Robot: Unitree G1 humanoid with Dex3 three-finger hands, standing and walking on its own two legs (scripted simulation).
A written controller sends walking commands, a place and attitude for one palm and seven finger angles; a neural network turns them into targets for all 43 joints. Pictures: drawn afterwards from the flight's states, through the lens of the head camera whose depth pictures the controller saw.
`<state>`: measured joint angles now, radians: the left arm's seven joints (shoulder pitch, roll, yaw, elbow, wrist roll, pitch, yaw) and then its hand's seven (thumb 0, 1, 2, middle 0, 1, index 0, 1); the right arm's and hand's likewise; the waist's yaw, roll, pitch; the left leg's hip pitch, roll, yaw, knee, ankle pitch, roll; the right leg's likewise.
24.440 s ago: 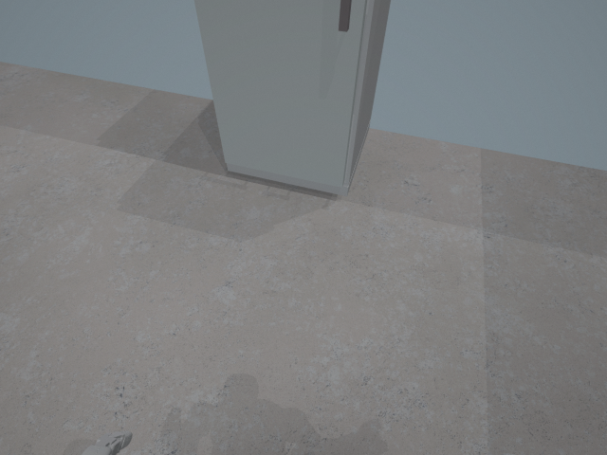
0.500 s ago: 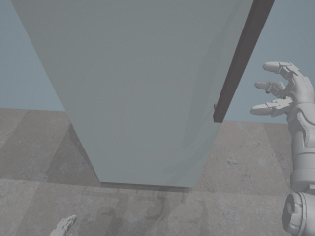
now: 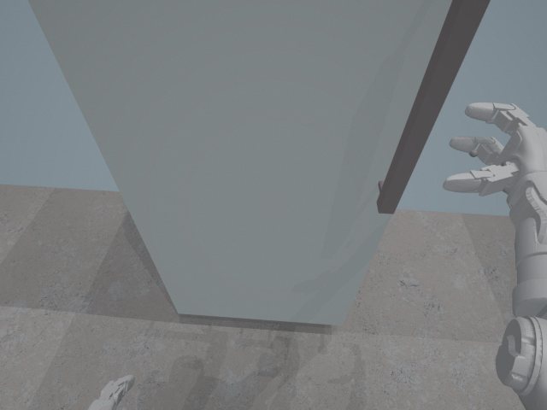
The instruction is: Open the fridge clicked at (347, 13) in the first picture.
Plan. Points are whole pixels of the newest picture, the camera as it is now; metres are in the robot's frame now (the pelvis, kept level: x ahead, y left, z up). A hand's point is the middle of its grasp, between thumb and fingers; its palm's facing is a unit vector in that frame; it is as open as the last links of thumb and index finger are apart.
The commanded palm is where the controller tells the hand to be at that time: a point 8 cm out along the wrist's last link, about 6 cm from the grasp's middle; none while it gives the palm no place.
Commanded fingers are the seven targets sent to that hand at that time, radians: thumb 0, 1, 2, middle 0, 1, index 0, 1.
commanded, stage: move the hooked fingers beside the handle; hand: right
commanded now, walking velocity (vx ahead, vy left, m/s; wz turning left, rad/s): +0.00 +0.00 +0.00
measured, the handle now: (422, 97) +0.50 -0.15 +0.23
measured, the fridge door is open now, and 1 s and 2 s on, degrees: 0 0 0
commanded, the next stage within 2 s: feel for the door with the fingertips in 0.10 s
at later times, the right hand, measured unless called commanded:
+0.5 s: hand (455, 157) +0.43 -0.19 +0.19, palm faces +0.00 +1.00 +0.01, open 14.0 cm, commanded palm +0.41 -0.24 +0.19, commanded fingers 0.00 0.50 -0.30 0.30 1.20 0.30 1.20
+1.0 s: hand (437, 147) +0.45 -0.17 +0.19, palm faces +0.03 +1.00 +0.00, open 14.0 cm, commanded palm +0.42 -0.23 +0.19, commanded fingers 0.00 0.50 -0.30 0.30 1.20 0.30 1.20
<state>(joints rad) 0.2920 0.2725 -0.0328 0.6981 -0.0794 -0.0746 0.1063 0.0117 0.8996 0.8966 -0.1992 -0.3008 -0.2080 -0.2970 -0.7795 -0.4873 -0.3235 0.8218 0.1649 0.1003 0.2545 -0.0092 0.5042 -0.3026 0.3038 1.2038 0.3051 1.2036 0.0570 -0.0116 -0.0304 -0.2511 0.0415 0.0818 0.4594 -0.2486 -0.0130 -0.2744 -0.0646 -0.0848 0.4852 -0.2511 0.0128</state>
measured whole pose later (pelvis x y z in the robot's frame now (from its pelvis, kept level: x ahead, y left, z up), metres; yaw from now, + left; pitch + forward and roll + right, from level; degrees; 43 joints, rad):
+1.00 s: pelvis +0.00 +0.00 +0.00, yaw +0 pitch +2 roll +0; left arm 0.29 0.27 -0.02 0.73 -0.07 -0.06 0.10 0.01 0.90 0.90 -0.20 -0.30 -0.21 -0.30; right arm -0.81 -0.38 -0.26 0.79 0.15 0.13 0.16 -0.01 0.50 -0.30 0.30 1.20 0.30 1.20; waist 0.05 -0.02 -0.02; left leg -0.23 0.04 0.08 0.44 -0.24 -0.01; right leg -0.25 -0.06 -0.08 0.46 -0.24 0.02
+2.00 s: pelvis +0.00 -0.01 +0.00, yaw +0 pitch +2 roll +1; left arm 0.27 0.24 -0.03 0.70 -0.07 -0.08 0.09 0.01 0.90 0.90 -0.20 -0.30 -0.21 -0.30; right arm -0.77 -0.33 -0.23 0.72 0.15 0.13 0.13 -0.01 0.50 -0.30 0.30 1.20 0.30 1.20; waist 0.04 -0.02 -0.04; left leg -0.23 0.05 0.07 0.43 -0.24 -0.02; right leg -0.25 -0.05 -0.09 0.47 -0.25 0.00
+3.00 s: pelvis +0.00 +0.00 +0.00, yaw +0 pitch +1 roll +0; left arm 0.27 0.25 -0.02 0.73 -0.06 -0.07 0.09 0.01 0.90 0.90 -0.20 -0.30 -0.21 -0.30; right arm -0.78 -0.28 -0.21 0.71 0.15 0.11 0.09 -0.01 0.50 -0.30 0.30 1.20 0.30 1.20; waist 0.04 -0.02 -0.02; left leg -0.21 0.04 0.07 0.42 -0.23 -0.01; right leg -0.23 -0.06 -0.09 0.44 -0.24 0.02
